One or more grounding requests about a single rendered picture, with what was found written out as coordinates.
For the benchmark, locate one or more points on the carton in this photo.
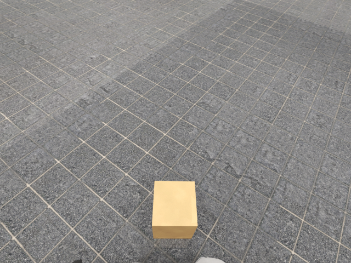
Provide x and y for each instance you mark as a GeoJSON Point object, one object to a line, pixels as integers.
{"type": "Point", "coordinates": [174, 213]}

